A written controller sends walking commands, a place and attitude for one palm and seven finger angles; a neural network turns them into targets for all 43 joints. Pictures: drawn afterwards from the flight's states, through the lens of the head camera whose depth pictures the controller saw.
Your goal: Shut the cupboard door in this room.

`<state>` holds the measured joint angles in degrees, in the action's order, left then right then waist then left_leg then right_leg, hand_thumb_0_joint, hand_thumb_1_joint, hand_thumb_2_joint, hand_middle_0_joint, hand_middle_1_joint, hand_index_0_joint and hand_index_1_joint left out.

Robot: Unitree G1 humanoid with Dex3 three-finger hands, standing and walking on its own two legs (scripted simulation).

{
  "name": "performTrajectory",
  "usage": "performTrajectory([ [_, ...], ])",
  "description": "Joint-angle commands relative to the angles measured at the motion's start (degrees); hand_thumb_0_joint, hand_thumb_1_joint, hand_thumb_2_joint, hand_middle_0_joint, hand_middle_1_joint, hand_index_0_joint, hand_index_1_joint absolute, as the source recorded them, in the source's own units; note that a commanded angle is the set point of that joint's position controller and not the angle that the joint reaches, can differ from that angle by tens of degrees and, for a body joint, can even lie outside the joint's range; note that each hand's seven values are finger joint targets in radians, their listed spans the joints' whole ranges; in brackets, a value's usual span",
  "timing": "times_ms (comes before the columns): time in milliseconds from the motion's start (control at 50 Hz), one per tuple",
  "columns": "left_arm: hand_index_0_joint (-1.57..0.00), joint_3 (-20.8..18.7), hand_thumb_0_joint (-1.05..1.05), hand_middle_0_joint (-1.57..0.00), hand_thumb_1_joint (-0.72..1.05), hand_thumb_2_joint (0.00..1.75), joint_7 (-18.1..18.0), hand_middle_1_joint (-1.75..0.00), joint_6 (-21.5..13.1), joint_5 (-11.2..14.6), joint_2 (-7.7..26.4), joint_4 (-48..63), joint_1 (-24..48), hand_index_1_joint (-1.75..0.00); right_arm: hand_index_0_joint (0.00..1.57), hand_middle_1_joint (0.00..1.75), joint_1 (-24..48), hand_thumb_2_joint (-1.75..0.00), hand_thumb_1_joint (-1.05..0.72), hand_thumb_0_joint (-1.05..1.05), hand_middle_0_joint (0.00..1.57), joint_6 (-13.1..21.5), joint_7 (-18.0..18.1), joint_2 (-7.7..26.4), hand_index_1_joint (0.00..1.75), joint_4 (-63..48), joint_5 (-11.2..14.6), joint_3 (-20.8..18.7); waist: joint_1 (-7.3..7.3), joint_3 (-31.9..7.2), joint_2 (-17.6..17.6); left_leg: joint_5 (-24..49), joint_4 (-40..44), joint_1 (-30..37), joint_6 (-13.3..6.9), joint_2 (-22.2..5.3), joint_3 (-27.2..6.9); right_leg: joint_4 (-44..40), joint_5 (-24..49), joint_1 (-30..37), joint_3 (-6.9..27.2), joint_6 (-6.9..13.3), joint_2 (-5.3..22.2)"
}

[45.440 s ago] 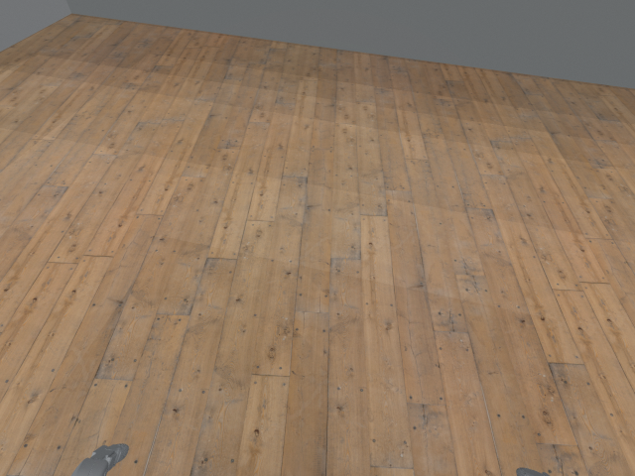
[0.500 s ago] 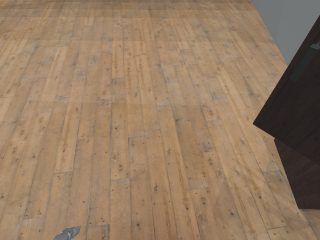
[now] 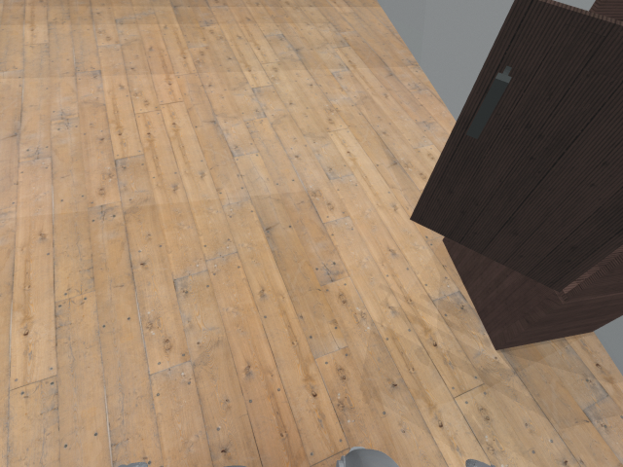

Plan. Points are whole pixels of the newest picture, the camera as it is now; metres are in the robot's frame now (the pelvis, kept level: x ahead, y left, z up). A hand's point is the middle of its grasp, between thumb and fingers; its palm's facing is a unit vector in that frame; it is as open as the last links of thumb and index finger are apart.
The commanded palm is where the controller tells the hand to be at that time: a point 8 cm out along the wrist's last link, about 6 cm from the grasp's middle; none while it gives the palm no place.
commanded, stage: turn to face it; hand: left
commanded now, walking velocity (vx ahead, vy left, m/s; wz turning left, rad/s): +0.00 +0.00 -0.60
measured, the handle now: (490, 102) +0.74 -0.28 +0.07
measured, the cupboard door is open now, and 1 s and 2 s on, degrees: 48 48 48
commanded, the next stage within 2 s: take the last steps up to it in 0.70 s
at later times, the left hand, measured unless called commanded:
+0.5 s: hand (212, 450) +0.15 +0.14 -0.15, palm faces -0.25 -0.93 -0.26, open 7.4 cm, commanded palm none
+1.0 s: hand (218, 426) +0.18 +0.14 -0.16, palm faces -0.43 -0.88 -0.22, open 7.4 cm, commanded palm none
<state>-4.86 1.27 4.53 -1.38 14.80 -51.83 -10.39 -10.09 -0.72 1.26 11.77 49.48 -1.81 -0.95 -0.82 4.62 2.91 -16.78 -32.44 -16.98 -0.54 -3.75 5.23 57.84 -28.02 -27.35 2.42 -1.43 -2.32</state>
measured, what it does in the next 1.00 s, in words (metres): steps on the spot, turning right: right foot, then left foot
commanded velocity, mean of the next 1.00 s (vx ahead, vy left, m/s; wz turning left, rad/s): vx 0.07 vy -0.03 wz -0.35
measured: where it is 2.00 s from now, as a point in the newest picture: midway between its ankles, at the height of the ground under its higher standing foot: (372, 440)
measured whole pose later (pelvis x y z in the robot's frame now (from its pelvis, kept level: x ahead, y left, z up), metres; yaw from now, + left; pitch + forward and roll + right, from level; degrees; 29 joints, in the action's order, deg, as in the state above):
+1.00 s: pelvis +0.04 -0.01 +0.01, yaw -26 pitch +1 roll -1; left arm -4.3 2.2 4.4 -1.8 12.5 -56.0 -11.2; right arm -16.0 0.1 1.1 10.6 56.1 -2.5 -1.6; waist 1.7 2.4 -1.3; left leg -15.2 -27.1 -12.9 -0.1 -5.7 10.7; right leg 46.3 -25.2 -20.5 -2.4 -0.7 1.7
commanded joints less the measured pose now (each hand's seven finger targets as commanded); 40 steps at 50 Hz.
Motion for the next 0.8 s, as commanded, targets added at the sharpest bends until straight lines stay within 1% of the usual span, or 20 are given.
performTrajectory([
  [0,-0.2,-1.3,0.0,-0.2,0.9,0.9,1.1,-0.3,-1.1,0.2,4.0,5.8,1.5,-0.3,0.2,0.3,-1.4,-0.9,-0.9,0.0,0.2,1.0,1.4,11.7,0.3,-3.6,-0.3,-3.1,0.96,-5.9,-13.4,23.5,12.6,9.6,-6.2,-15.2,-7.5,7.9,1.7,-5.5,-1.9,-1.5,3.4],
  [40,-0.2,-0.9,0.0,-0.2,0.9,0.9,1.3,-0.3,-1.2,0.3,3.2,6.1,2.8,-0.3,0.2,0.3,-3.6,-0.9,-0.9,0.0,0.2,1.0,1.5,11.8,0.3,-2.6,-0.1,-3.5,2.05,-7.3,-13.0,27.4,10.8,13.9,-6.4,-15.3,-5.2,2.5,1.8,-5.2,-4.1,-1.8,3.7],
  [140,-0.2,-0.4,0.0,-0.2,0.9,0.9,1.3,-0.3,-1.7,0.3,2.2,6.7,4.3,-0.3,0.2,0.3,-5.4,-0.9,-0.9,0.0,0.2,0.5,0.5,13.2,0.3,-0.8,-0.1,-4.5,3.41,-7.7,-16.1,28.6,7.8,12.9,-5.8,-16.5,-1.2,-12.2,3.1,3.2,-8.0,-0.6,2.7],
  [180,-0.2,-0.4,0.0,-0.2,0.9,0.9,1.2,-0.3,-2.0,0.3,2.5,6.3,2.9,-0.3,0.2,0.3,-4.7,-0.9,-0.9,0.0,0.2,0.4,0.3,13.8,0.3,-0.6,0.1,-4.8,2.43,-8.3,-15.0,27.2,5.2,10.9,-4.4,-16.8,0.0,-20.0,7.3,8.6,-8.7,0.4,2.1],
  [200,-0.2,-0.7,0.0,-0.2,0.9,0.9,1.0,-0.3,-2.3,0.3,3.2,5.5,0.4,-0.3,0.2,0.3,-3.6,-0.9,-0.9,0.0,0.2,0.3,0.2,14.1,0.3,-0.8,0.3,-5.0,0.69,-8.7,-13.7,24.5,1.7,8.1,-2.6,-16.0,1.4,-27.0,13.4,13.8,-8.8,0.9,2.1],
  [220,-0.2,-1.2,0.0,-0.2,0.9,0.9,0.7,-0.3,-2.8,0.0,5.9,4.2,-3.9,-0.3,0.2,0.3,-2.7,-0.9,-0.9,0.0,0.2,0.3,-0.1,13.1,0.3,-1.2,0.8,-4.9,-1.44,-10.3,-8.1,17.8,-4.8,2.8,0.3,-13.5,3.5,-34.2,21.2,22.1,-5.0,2.3,4.8],
  [240,-0.2,-2.2,0.0,-0.2,0.9,0.9,-0.2,-0.3,-3.7,-0.6,12.5,3.1,-6.8,-0.3,0.2,0.3,-2.2,-0.9,-0.9,0.0,0.2,0.1,-0.4,8.3,0.3,-3.1,1.3,-3.8,-3.01,-11.0,10.8,-4.8,-16.9,-11.7,4.0,-5.7,7.3,-38.4,36.2,32.2,12.5,7.2,18.3],
  [260,-0.2,-2.7,0.0,-0.2,0.9,0.9,-1.1,-0.3,-3.6,0.2,15.0,2.1,-9.7,-0.3,0.2,0.3,2.2,-0.9,-0.9,0.0,0.2,-0.5,0.0,7.7,0.3,-5.1,1.1,-3.0,-5.04,-9.4,14.3,-21.7,-28.1,-18.3,4.9,-1.0,2.0,-37.2,53.5,29.3,20.7,13.3,25.4],
  [280,-0.2,-2.4,0.0,-0.2,0.9,0.9,-1.5,-0.3,-3.4,0.4,14.6,2.3,-9.0,-0.3,0.2,0.3,1.6,-0.9,-0.9,0.0,0.2,-1.2,0.2,7.8,0.3,-4.7,1.4,-2.8,-3.9,-8.5,10.4,-18.5,-33.7,-18.6,4.4,-2.4,-3.7,-38.1,45.2,25.5,18.0,15.1,25.2],
  [320,-0.2,-1.9,0.0,-0.2,0.9,0.9,-2.2,-0.3,-3.4,0.2,10.9,3.5,-3.0,-0.3,0.2,0.3,2.0,-0.9,-0.9,0.0,0.2,-1.3,0.4,8.1,0.3,-3.2,1.0,-3.0,-1.54,-6.2,12.6,-12.5,-35.7,-22.0,4.9,-3.1,-5.7,-38.0,40.6,24.2,15.7,13.3,19.8],
  [380,-0.2,-0.8,0.0,-0.2,0.9,0.9,-2.1,-0.3,-3.8,0.3,8.4,4.8,0.5,-0.3,0.2,0.3,-1.3,-0.9,-0.9,0.0,0.2,-1.4,-0.3,7.3,0.3,-1.2,0.8,-2.9,1.07,-8.5,6.5,-5.6,-31.1,-15.1,5.7,-2.1,-4.0,-36.2,42.2,20.6,7.5,11.3,15.1],
  [520,-0.2,-1.2,0.0,-0.2,0.9,0.9,-2.0,-0.3,-3.6,-0.4,9.5,3.7,-0.5,-0.3,0.2,0.3,-0.9,-0.9,-0.9,0.0,0.2,-0.8,-0.3,5.9,0.3,-1.1,1.2,-2.5,0.28,-7.2,6.3,-6.7,-12.3,-7.9,5.1,1.0,-2.1,-36.0,35.3,18.3,11.8,12.4,15.2],
  [580,-0.2,-1.0,0.0,-0.2,0.9,0.9,-2.0,-0.3,-3.1,0.3,8.5,3.3,1.5,-0.3,0.2,0.3,-6.6,-0.9,-0.9,0.0,0.2,0.2,0.2,5.9,0.3,1.0,1.2,-2.3,3.08,-7.9,4.3,6.0,4.5,4.7,4.4,1.9,-1.6,-31.0,31.6,12.6,10.8,8.4,12.4],
  [600,-0.2,-0.5,0.0,-0.2,0.9,0.9,-1.9,-0.3,-2.9,0.8,5.9,3.5,0.5,-0.3,0.2,0.3,-7.7,-0.9,-0.9,0.0,0.2,0.8,0.4,8.5,0.3,1.5,1.0,-2.6,2.9,-8.9,-2.5,9.7,10.6,11.3,3.1,-2.5,-5.7,-26.5,25.7,7.5,8.1,5.6,8.5],
  [620,-0.2,0.2,0.0,-0.2,0.9,0.9,-1.6,-0.3,-2.5,1.2,2.5,3.9,-2.4,-0.3,0.2,0.3,-8.3,-0.9,-0.9,0.0,0.2,1.3,0.6,13.8,0.3,1.3,0.3,-3.4,2.41,-9.7,-17.4,17.8,12.9,14.7,-2.0,-15.1,-19.8,-17.1,7.0,0.0,1.8,2.1,1.1],
  [640,-0.2,0.4,0.0,-0.2,0.9,0.9,-1.5,-0.3,-2.6,1.0,3.1,4.1,-1.3,-0.3,0.2,0.3,-8.8,-0.9,-0.9,0.0,0.2,0.8,0.8,15.2,0.3,0.6,0.2,-3.7,3.08,-8.5,-20.2,21.5,14.9,10.5,-7.5,-21.4,-24.5,-6.1,-6.7,0.3,-0.7,1.1,0.7],
  [660,-0.2,0.0,0.0,-0.2,0.9,0.9,-1.4,-0.3,-2.2,0.6,3.6,4.5,-0.4,-0.3,0.2,0.3,-7.4,-0.9,-0.9,0.0,0.2,0.6,1.1,14.4,0.3,0.0,-0.4,-3.2,2.68,-5.9,-14.2,19.3,15.8,5.3,-9.7,-21.6,-22.7,0.7,-6.3,1.2,1.4,1.2,1.9],
  [680,-0.2,-0.5,0.0,-0.2,0.9,0.9,-1.2,-0.3,-1.8,0.1,3.5,3.5,0.0,-0.3,0.2,0.3,-5.9,-0.9,-0.9,0.0,0.2,1.0,1.4,12.5,0.3,0.4,-0.4,-2.6,1.92,-4.7,-17.0,19.4,17.1,4.2,-8.1,-18.4,-20.2,4.3,-3.3,-0.7,2.0,0.6,2.3],
  [720,-0.2,-0.8,0.0,-0.2,0.9,0.9,-0.7,-0.3,-1.5,0.0,3.5,2.4,-0.3,-0.3,0.2,0.3,-3.7,-0.9,-0.9,0.0,0.2,1.1,1.6,10.3,0.3,-0.1,-0.3,-2.1,0.91,-3.1,-14.9,21.1,15.5,4.1,-6.8,-14.8,-13.6,7.0,0.9,-1.5,1.1,0.1,3.1],
  [780,-0.2,-0.1,0.0,-0.2,0.9,0.9,-0.5,-0.3,-1.5,0.3,1.6,1.5,-0.8,-0.3,0.2,0.3,-5.0,-0.9,-0.9,0.0,0.2,1.2,1.7,9.5,0.3,1.2,-0.1,-2.2,1.13,-6.7,-12.4,28.1,12.9,10.2,-6.9,-13.0,-8.2,2.0,2.6,-0.6,-1.2,-0.4,3.2],
])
